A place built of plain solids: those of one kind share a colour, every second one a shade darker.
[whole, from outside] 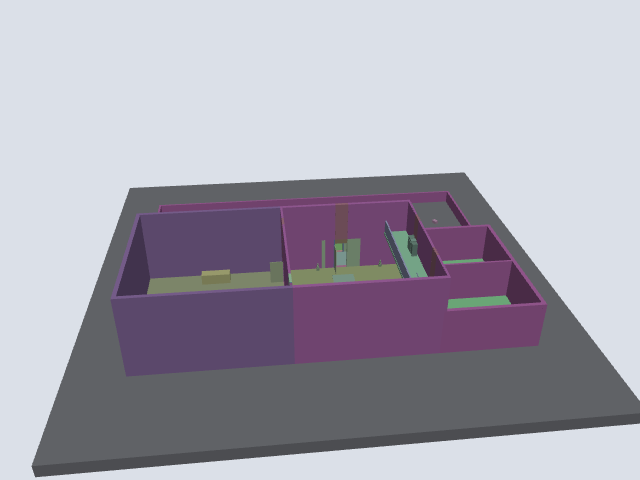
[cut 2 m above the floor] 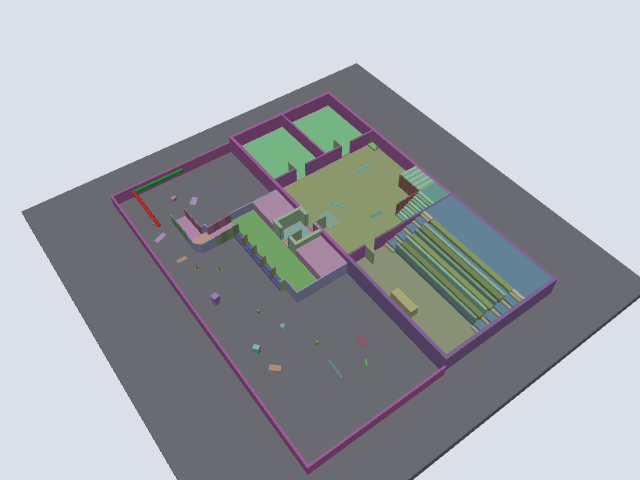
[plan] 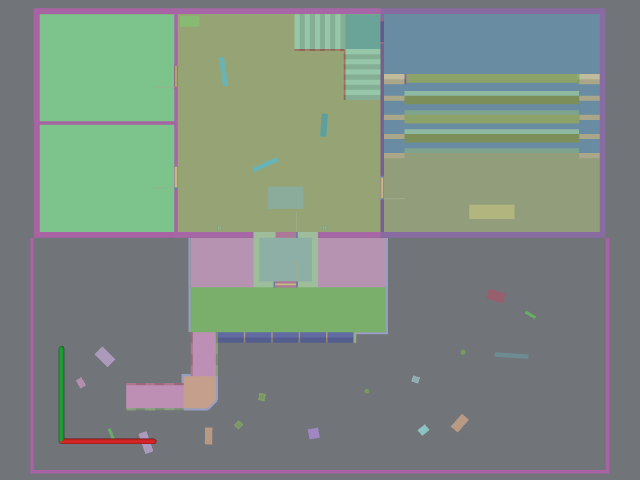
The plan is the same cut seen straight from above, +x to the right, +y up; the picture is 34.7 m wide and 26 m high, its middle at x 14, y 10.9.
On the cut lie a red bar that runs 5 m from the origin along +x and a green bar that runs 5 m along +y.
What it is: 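A teaching building's entrance; 3 risers of 0.153 m in broad steps 7.3 m wide and a ramp of 1 in 12 in two runs wrapping their corner up to a terrace before a vestibule that projects from the front between raised planting beds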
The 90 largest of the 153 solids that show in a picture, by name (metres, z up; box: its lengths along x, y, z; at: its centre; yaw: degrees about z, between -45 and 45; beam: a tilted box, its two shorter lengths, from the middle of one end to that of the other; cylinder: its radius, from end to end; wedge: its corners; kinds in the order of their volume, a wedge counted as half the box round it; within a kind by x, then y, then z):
{
 "floor_tier_1": {"box": [11.7, 1.04, 0.82], "at": [23.31, 16.13, 0.36]},
 "floor_tier_2": {"box": [11.7, 1.04, 1.13], "at": [23.31, 17.17, 0.52]},
 "floor_tier_3": {"box": [11.7, 1.04, 1.45], "at": [23.31, 18.2, 0.67]},
 "floor_tier_4": {"box": [11.7, 1.18, 1.76], "at": [23.31, 19.3, 0.83]},
 "floor_tier_5": {"box": [11.7, 3.25, 2.23], "at": [23.31, 21.51, 1.06]},
 "wall_lecture_theatre_1": {"box": [0.19, 2.15, 6.86], "at": [17.37, 12.09, 3.38]},
 "wall_lecture_theatre_2": {"box": [0.19, 7.34, 6.86], "at": [17.37, 17.96, 3.38]},
 "wall_lecture_theatre_3": {"box": [0.19, 0.7, 6.86], "at": [17.37, 23.1, 3.38]},
 "wall_lecture_theatre_4": {"box": [12.2, 0.32, 6.86], "at": [23.37, 11.17, 3.38]},
 "wall_lecture_theatre_5": {"box": [12.2, 0.32, 6.86], "at": [23.37, 23.29, 3.38]},
 "wall_lecture_theatre_6": {"box": [0.32, 12.44, 6.86], "at": [29.31, 17.23, 3.38]},
 "wall_hall_1": {"box": [0.19, 2.73, 6.86], "at": [6.2, 12.38, 3.38]},
 "wall_hall_2": {"box": [0.19, 4.33, 6.86], "at": [6.2, 17.04, 3.38]},
 "wall_hall_3": {"box": [0.19, 3.12, 6.86], "at": [6.2, 21.89, 3.38]},
 "wall_hall_4": {"box": [5.48, 0.32, 6.86], "at": [8.85, 11.17, 3.38]},
 "wall_hall_5": {"box": [11.35, 0.32, 6.86], "at": [11.78, 23.29, 3.38]},
 "wall_hall_6": {"box": [4.76, 0.32, 6.86], "at": [15.08, 11.17, 3.38]},
 "wall_hall_7": {"box": [0.19, 2.15, 6.86], "at": [17.37, 12.09, 3.38]},
 "wall_hall_8": {"box": [0.19, 7.34, 6.86], "at": [17.37, 17.96, 3.38]},
 "wall_1": {"box": [0.2, 3.42, 1.25], "at": [-1.6, -0.04, 0.57]},
 "wall_2": {"box": [0.2, 7.38, 1.25], "at": [-1.6, 7.33, 0.57]},
 "wall_3": {"box": [0.32, 6.31, 3.95], "at": [-1.34, 14.17, 1.92]},
 "wall_4": {"box": [0.32, 6.31, 3.95], "at": [-1.34, 20.3, 1.92]},
 "wall_5": {"box": [7.8, 0.32, 3.95], "at": [2.4, 11.17, 1.92]},
 "wall_6": {"box": [7.8, 0.19, 3.95], "at": [2.4, 17.23, 1.92]},
 "wall_7": {"box": [7.8, 0.19, 3.95], "at": [2.4, 17.23, 1.92]},
 "wall_8": {"box": [7.8, 0.32, 3.95], "at": [2.4, 23.29, 1.92]},
 "wall_9": {"box": [0.19, 2.73, 3.95], "at": [6.2, 12.38, 1.92]},
 "wall_10": {"box": [0.19, 2.06, 3.95], "at": [6.2, 18.17, 1.92]},
 "wall_11": {"box": [0.19, 3.12, 3.95], "at": [6.2, 21.89, 1.92]},
 "wall_12": {"box": [31.37, 0.2, 1.25], "at": [13.99, -1.65, 0.57]},
 "wall_13": {"box": [0.2, 3.42, 1.25], "at": [29.57, -0.04, 0.57]},
 "wall_14": {"box": [0.2, 9.35, 1.25], "at": [29.57, 6.34, 0.57]},
 "floor_hall_1": {"box": [10.98, 11.81, 0.51], "at": [11.78, 17.23, 0.2]},
 "floor_1": {"box": [7.29, 5.81, 0.51], "at": [2.46, 14.24, 0.2]},
 "floor_2": {"box": [7.29, 5.81, 0.51], "at": [2.46, 20.23, 0.2]},
 "block_planter_1": {"box": [3.4, 2.68, 1.46], "at": [8.69, 9.68, 0.68]},
 "block_planter_2": {"box": [3.67, 2.68, 1.46], "at": [15.72, 9.68, 0.68]},
 "floor_theatre_1": {"box": [11.7, 4.29, 0.51], "at": [23.31, 13.47, 0.2]},
 "tread_1": {"box": [0.28, 1.89, 3.79], "at": [12.76, 22.19, 1.85]},
 "tread_2": {"box": [0.28, 1.89, 3.64], "at": [13.03, 22.19, 1.77]},
 "tread_3": {"box": [0.28, 1.89, 3.48], "at": [13.31, 22.19, 1.69]},
 "tread_4": {"box": [0.28, 1.89, 3.32], "at": [13.59, 22.19, 1.61]},
 "tread_5": {"box": [0.28, 1.89, 3.17], "at": [13.86, 22.19, 1.53]},
 "tread_6": {"box": [0.28, 1.89, 3.01], "at": [14.14, 22.19, 1.46]},
 "tread_7": {"box": [0.28, 1.89, 2.85], "at": [14.41, 22.19, 1.38]},
 "tread_8": {"box": [0.28, 1.89, 2.7], "at": [14.69, 22.19, 1.3]},
 "tread_9": {"box": [0.28, 1.89, 2.54], "at": [14.97, 22.19, 1.22]},
 "tread_10": {"box": [0.28, 1.89, 2.39], "at": [15.24, 22.19, 1.14]},
 "tread_11": {"box": [1.89, 0.28, 0.98], "at": [16.33, 19.17, 0.44]},
 "tread_12": {"box": [1.89, 0.28, 1.13], "at": [16.33, 19.45, 0.52]},
 "tread_13": {"box": [1.89, 0.28, 1.29], "at": [16.33, 19.73, 0.6]},
 "tread_14": {"box": [1.89, 0.28, 1.45], "at": [16.33, 20.0, 0.67]},
 "tread_15": {"box": [1.89, 0.28, 1.6], "at": [16.33, 20.28, 0.75]},
 "tread_16": {"box": [1.89, 0.28, 1.76], "at": [16.33, 20.55, 0.83]},
 "tread_17": {"box": [1.89, 0.28, 1.92], "at": [16.33, 20.83, 0.91]},
 "tread_18": {"box": [1.89, 0.28, 2.07], "at": [16.33, 21.11, 0.99]},
 "floor_terrace_1": {"box": [10.57, 2.43, 0.51], "at": [12.28, 7.12, 0.2]},
 "wall_vest_1": {"box": [0.32, 2.99, 3.42], "at": [10.55, 9.84, 1.66]},
 "wall_vest_2": {"box": [1.18, 0.32, 3.42], "at": [10.99, 8.5, 1.66]},
 "wall_vest_3": {"box": [1.19, 0.32, 3.42], "at": [10.99, 11.17, 1.66]},
 "wall_vest_4": {"box": [1.19, 0.32, 3.42], "at": [13.29, 11.17, 1.66]},
 "wall_vest_5": {"box": [1.18, 0.32, 3.42], "at": [13.3, 8.5, 1.66]},
 "wall_vest_6": {"box": [0.32, 2.99, 3.42], "at": [13.73, 9.84, 1.66]},
 "block_bench_row_1": {"box": [9.46, 0.48, 0.49], "at": [23.31, 16.42, 0.97]},
 "block_bench_row_2": {"box": [9.46, 0.48, 0.49], "at": [23.31, 17.45, 1.28]},
 "block_bench_row_3": {"box": [9.46, 0.48, 0.49], "at": [23.31, 18.49, 1.59]},
 "block_bench_row_4": {"box": [9.26, 0.48, 0.49], "at": [23.31, 19.66, 1.91]},
 "floor_land_1": {"box": [1.9, 1.9, 2.23], "at": [16.33, 22.19, 1.06]},
 "block_bench_row_desk_1": {"box": [9.46, 0.26, 0.79], "at": [23.31, 15.74, 1.12]},
 "block_bench_row_desk_2": {"box": [9.46, 0.26, 0.79], "at": [23.31, 16.77, 1.43]},
 "block_bench_row_desk_3": {"box": [9.46, 0.26, 0.79], "at": [23.31, 17.81, 1.74]},
 "block_bench_row_desk_4": {"box": [9.46, 0.26, 0.79], "at": [23.31, 18.84, 2.06]},
 "floor_gal_1": {"box": [2.0, 9.81, 0.22], "at": [7.3, 16.23, 3.79]},
 "floor_vest_1": {"box": [2.86, 2.36, 0.51], "at": [12.14, 9.84, 0.2]},
 "guard_1": {"box": [0.12, 5.11, 1.46], "at": [6.93, 8.46, 0.68]},
 "guard_2": {"box": [0.12, 9.9, 1.2], "at": [8.2, 16.28, 4.45]},
 "guard_3": {"box": [0.12, 5.22, 1.46], "at": [17.62, 8.4, 0.68]},
 "wallover_hall_1": {"box": [0.19, 1.12, 3.85], "at": [6.2, 14.31, 4.89]},
 "wallover_hall_2": {"box": [0.19, 1.12, 3.85], "at": [6.2, 19.77, 4.89]},
 "wallover_hall_3": {"box": [1.11, 0.32, 3.85], "at": [12.14, 11.17, 4.89]},
 "tread_aisle_1": {"box": [1.12, 0.28, 1.92], "at": [18.02, 19.47, 0.91]},
 "tread_aisle_2": {"box": [1.12, 0.28, 2.07], "at": [18.02, 19.75, 0.99]},
 "tread_aisle_3": {"box": [1.12, 0.28, 1.6], "at": [28.59, 18.58, 0.75]},
 "tread_aisle_4": {"box": [1.12, 0.28, 1.92], "at": [28.59, 19.47, 0.91]},
 "tread_aisle_5": {"box": [1.12, 0.28, 2.07], "at": [28.59, 19.75, 0.99]},
 "block_theatre_desk_1": {"box": [2.45, 0.78, 0.95], "at": [23.31, 12.42, 0.89]},
 "ramp_ramp_1": {"wedge": [[3.5, 1.79, -0.05], [3.5, 1.79, 0.0], [3.5, 3.03, -0.05], [3.5, 3.03, 0.0], [6.62, 1.79, -0.05], [6.62, 1.79, 0.26], [6.62, 3.03, -0.05], [6.62, 3.03, 0.26]]},
 "ramp_ramp_2": {"wedge": [[7.11, 3.52, -0.05], [7.11, 3.52, 0.26], [7.11, 5.91, -0.05], [7.11, 5.91, 0.46], [8.35, 3.52, -0.05], [8.35, 3.52, 0.26], [8.35, 5.91, -0.05], [8.35, 5.91, 0.46]]},
 "floor_ramp_land_1": {"box": [1.28, 1.73, 0.31], "at": [7.26, 2.65, 0.1]}
}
